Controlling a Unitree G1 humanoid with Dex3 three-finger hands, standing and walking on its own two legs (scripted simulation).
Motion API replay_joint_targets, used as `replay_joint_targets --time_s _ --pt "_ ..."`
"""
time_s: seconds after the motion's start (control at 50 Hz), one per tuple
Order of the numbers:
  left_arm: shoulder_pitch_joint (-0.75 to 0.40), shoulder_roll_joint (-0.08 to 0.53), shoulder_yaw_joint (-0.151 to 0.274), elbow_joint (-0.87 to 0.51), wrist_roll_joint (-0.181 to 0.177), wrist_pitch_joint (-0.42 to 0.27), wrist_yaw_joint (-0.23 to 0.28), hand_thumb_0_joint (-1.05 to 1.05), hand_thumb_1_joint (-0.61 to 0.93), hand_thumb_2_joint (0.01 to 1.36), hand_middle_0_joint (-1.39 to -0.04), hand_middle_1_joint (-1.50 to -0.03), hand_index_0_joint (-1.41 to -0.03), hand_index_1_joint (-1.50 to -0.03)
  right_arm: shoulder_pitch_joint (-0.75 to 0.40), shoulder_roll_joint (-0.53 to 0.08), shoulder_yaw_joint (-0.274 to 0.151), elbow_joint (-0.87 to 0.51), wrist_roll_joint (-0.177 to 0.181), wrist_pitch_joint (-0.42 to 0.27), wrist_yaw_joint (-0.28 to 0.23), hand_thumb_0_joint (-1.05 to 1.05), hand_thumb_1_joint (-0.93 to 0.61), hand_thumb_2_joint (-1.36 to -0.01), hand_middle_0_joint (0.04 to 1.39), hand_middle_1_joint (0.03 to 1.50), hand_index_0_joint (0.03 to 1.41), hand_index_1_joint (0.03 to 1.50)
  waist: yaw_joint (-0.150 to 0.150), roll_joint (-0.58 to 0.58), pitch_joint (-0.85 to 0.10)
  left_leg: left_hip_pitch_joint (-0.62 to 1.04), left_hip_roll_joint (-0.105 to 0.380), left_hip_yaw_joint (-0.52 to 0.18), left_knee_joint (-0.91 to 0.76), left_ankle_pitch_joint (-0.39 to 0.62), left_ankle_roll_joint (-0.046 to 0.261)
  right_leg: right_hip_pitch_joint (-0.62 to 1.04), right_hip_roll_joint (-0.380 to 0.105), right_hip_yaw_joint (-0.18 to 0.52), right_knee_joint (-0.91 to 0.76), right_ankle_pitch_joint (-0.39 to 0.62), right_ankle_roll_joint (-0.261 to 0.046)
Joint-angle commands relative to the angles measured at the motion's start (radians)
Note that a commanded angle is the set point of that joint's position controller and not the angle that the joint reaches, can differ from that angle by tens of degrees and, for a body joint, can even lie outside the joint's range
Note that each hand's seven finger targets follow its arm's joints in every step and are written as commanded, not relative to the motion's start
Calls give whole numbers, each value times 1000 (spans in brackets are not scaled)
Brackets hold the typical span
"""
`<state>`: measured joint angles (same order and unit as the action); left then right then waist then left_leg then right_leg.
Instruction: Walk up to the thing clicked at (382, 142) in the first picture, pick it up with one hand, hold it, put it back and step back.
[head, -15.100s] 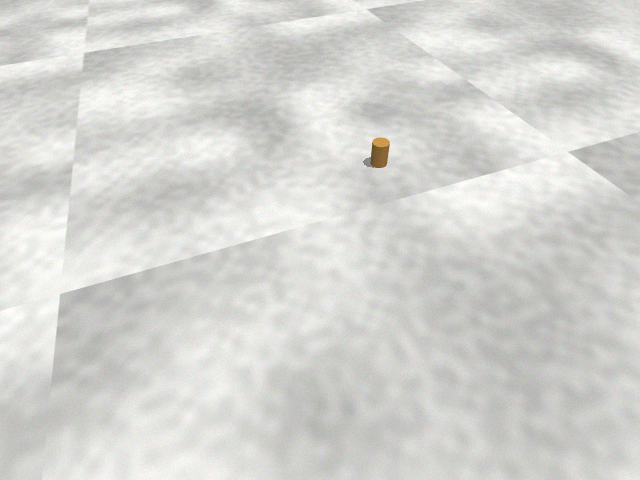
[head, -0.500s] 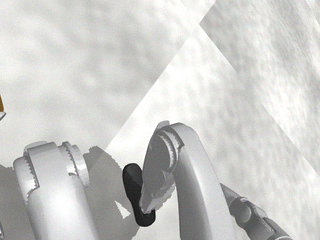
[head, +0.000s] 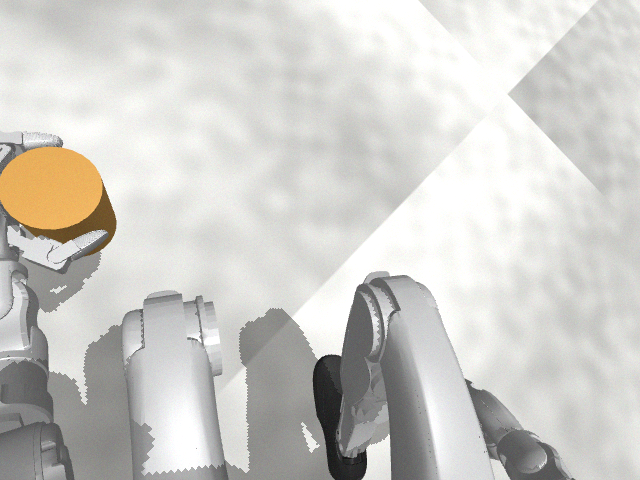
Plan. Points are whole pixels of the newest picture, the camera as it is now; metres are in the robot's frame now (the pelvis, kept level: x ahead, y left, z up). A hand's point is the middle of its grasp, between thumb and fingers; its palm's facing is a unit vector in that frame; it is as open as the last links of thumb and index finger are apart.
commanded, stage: settle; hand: left
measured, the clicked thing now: (67, 208) +0.42 +0.29 -0.10
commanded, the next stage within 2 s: lift in 0.92 s
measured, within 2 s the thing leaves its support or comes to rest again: neither
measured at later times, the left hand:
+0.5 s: hand (49, 168) +0.43 +0.28 -0.01, palm faces +0.26 -0.96 -0.04, open 11.8 cm
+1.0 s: hand (35, 157) +0.43 +0.28 +0.02, palm faces +0.28 -0.96 -0.03, open 11.8 cm
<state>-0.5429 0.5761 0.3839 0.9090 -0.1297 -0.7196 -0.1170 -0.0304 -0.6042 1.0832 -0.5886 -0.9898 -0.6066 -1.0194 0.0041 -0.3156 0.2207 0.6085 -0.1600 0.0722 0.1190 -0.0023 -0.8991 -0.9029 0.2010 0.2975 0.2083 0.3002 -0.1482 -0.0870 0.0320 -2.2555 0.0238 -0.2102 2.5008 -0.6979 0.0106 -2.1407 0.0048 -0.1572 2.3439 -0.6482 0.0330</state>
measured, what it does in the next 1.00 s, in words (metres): stands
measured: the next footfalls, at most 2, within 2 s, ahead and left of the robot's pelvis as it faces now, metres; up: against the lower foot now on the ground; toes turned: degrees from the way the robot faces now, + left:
none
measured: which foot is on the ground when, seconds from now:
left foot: down 0.00-1.00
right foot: down 0.00-1.00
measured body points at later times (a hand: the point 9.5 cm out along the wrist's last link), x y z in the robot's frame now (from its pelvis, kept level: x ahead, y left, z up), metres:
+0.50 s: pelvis +0.01 -0.01 +0.03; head +0.22 +0.07 +0.42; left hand +0.41 +0.33 -0.01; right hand +0.18 -0.27 -0.09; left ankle +0.08 +0.12 -0.28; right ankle +0.12 -0.12 -0.28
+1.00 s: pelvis +0.01 -0.01 +0.05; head +0.21 +0.07 +0.45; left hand +0.41 +0.33 +0.02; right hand +0.17 -0.26 -0.07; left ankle +0.08 +0.12 -0.28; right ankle +0.12 -0.12 -0.28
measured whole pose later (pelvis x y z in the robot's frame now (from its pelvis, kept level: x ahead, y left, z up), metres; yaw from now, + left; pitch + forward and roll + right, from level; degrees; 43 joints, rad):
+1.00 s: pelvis +0.01 -0.01 +0.05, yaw +6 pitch +32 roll -6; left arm -0.60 0.42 0.43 0.89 -0.13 -0.61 -0.19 -0.03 -0.61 1.09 -0.59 -0.99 -0.60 -1.02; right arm 0.08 -0.29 0.06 0.66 -0.08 0.03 0.06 0.00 -0.91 -0.90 0.20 0.30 0.21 0.30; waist -0.12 -0.02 -0.11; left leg -2.17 0.02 -0.10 2.30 -0.70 0.00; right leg -2.11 -0.02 -0.07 2.24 -0.69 0.01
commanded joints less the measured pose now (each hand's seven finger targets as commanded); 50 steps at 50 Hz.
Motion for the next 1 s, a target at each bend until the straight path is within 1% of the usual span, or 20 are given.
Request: replay_joint_targets --time_s 0.0,0.04,0.1,0.14,0.18,0.26,0.28,0.42,0.52,0.56,0.6,0.66,0.68,0.7,0.72,0.76,0.78,0.88,0.9,0.98 --pt "-307 174 46 -296 -36 -54 -29 0 71 1281 -1266 -1459 -1274 -1474 107 -271 -143 -39 28 -11 -32 0 -897 -903 200 300 200 300 -15 402 -674 476 4 65 -368 81 -7 251 41 -38 -195 139 -75" --pt "-270 133 29 -243 -44 -37 -41 0 66 1280 -1264 -1461 -1273 -1475 104 -253 -140 -46 39 -13 -35 0 -899 -903 200 300 200 300 -17 375 -669 463 3 72 -369 92 -3 260 38 -32 -199 142 -74" --pt "-325 164 67 -311 -60 -33 -52 0 55 1277 -1259 -1456 -1267 -1471 130 -245 -163 -32 52 -14 -45 0 -895 -903 200 300 200 300 -3 354 -725 469 0 91 -365 117 2 288 36 -13 -216 157 -72" --pt "-287 130 62 -268 -67 -21 -62 0 60 1280 -1276 -1466 -1284 -1481 128 -237 -167 -36 59 -19 -47 0 -901 -904 200 300 200 300 1 324 -717 455 -2 97 -369 124 6 298 33 -7 -222 159 -71" --pt "-313 158 87 -299 -66 -21 -64 0 83 1275 -1268 -1454 -1277 -1467 139 -229 -172 -36 60 -21 -51 0 -898 -903 200 300 200 300 6 305 -750 449 -2 104 -365 146 8 337 31 2 -231 177 -67" --pt "-306 125 82 -265 -65 -8 -80 0 68 1285 -1276 -1465 -1285 -1479 142 -212 -186 -31 66 -26 -55 0 -901 -904 200 300 200 300 12 258 -755 409 -7 128 -367 127 17 372 28 25 -259 158 -63" --pt "-321 150 102 -294 -64 -11 -82 0 52 1281 -1275 -1464 -1284 -1479 146 -214 -192 -25 66 -28 -57 0 -901 -904 200 300 200 300 23 277 -761 421 -7 132 -371 129 15 373 27 27 -261 156 -64" --pt "-311 132 117 -290 -53 16 -84 0 33 1278 -1279 -1464 -1288 -1478 170 -204 -211 -22 71 -32 -62 0 -906 -905 200 300 200 300 40 263 -812 460 -7 143 -390 191 12 410 22 40 -273 198 -63" --pt "-279 86 102 -245 -43 35 -84 0 28 1273 -1268 -1447 -1276 -1463 164 -197 -220 -29 78 -37 -65 0 -903 -904 200 300 200 300 36 260 -781 474 -8 140 -425 159 11 371 19 37 -290 159 -68" --pt "-343 119 113 -313 -40 28 -84 0 28 1280 -1258 -1449 -1268 -1464 170 -200 -231 -24 77 -40 -68 0 -902 -904 200 300 200 300 38 272 -806 479 -10 148 -426 141 14 386 19 44 -303 146 -67" --pt "-354 84 84 -303 -42 31 -84 0 0 1282 -1258 -1452 -1270 -1466 166 -191 -231 -26 80 -43 -69 0 -902 -904 200 300 200 300 33 268 -798 481 -11 150 -435 118 13 368 20 46 -309 122 -69" --pt "-331 77 91 -262 -44 36 -84 0 21 1288 -1248 -1447 -1259 -1462 168 -189 -234 -20 83 -53 -72 0 -902 -904 200 300 200 300 35 257 -776 494 -10 151 -445 115 15 359 19 48 -322 118 -68" --pt "-377 77 83 -318 -46 29 -85 0 16 1298 -1266 -1462 -1277 -1476 176 -193 -242 -15 83 -56 -73 0 -904 -904 200 300 200 300 27 264 -789 505 -10 149 -445 125 14 356 17 48 -323 129 -69" --pt "-335 77 94 -261 -42 33 -83 0 17 1300 -1261 -1463 -1275 -1476 179 -189 -235 -10 83 -56 -73 0 -904 -904 200 300 200 300 26 259 -776 503 -12 148 -451 132 14 365 15 47 -325 135 -67" --pt "-383 94 96 -316 -43 25 -81 0 18 1292 -1259 -1452 -1271 -1466 180 -190 -240 -10 81 -58 -73 0 -903 -904 200 300 200 300 36 265 -797 506 -10 153 -450 141 13 381 15 53 -322 142 -68" --pt "-328 79 101 -259 -36 32 -79 0 11 1297 -1266 -1466 -1284 -1475 179 -187 -242 -12 84 -58 -73 0 -906 -904 200 300 200 300 39 258 -790 531 -12 147 -464 153 11 358 14 48 -325 145 -70" --pt "-364 64 83 -294 -38 26 -80 0 13 1294 -1252 -1454 -1269 -1464 178 -186 -241 -12 83 -59 -73 0 -902 -903 200 300 200 300 28 281 -781 534 -12 144 -471 147 8 345 13 44 -319 138 -72" --pt "-342 82 109 -237 -28 27 -68 0 -14 1316 -1241 -1460 -1256 -1473 188 -183 -243 -6 85 -62 -72 0 -902 -904 200 300 200 300 48 279 -786 555 -13 143 -491 146 7 347 11 48 -324 132 -76" --pt "-378 47 78 -273 -30 23 -74 0 -7 1315 -1249 -1464 -1266 -1476 188 -181 -245 -6 83 -63 -72 0 -901 -903 200 300 200 300 34 284 -801 566 -13 145 -485 155 7 344 11 48 -326 143 -75" --pt "-349 68 90 -224 -21 30 -77 0 -4 1295 -1215 -1433 -1236 -1440 193 -183 -249 -7 83 -64 -73 0 -900 -902 200 300 200 300 39 273 -801 562 -15 152 -493 153 9 364 10 53 -339 138 -73"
